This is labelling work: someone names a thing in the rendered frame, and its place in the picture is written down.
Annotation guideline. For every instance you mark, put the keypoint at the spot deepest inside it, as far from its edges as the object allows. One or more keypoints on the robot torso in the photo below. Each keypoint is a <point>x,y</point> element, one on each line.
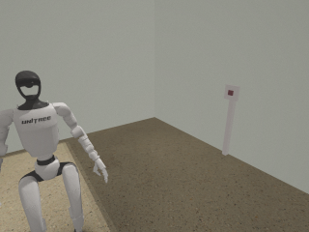
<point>39,135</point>

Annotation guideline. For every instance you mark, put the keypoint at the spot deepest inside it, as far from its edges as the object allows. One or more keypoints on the humanoid robot head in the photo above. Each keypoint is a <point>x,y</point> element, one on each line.
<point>25,79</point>

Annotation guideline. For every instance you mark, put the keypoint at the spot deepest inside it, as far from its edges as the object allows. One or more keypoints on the robot left hand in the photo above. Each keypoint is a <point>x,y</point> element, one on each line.
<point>100,165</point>

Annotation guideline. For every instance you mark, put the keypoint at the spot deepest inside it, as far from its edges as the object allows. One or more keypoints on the left robot upper arm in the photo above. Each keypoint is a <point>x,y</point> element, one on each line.
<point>63,110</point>

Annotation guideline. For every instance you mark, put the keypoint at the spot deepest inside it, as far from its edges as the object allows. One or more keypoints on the panel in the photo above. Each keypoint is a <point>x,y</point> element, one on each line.
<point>230,115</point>

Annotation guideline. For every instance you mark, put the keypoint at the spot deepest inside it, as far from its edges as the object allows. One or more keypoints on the left robot forearm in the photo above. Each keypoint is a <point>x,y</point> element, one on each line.
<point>88,146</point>

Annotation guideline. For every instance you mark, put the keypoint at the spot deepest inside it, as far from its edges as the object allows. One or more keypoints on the right robot upper arm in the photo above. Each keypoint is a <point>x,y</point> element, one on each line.
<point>6,119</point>

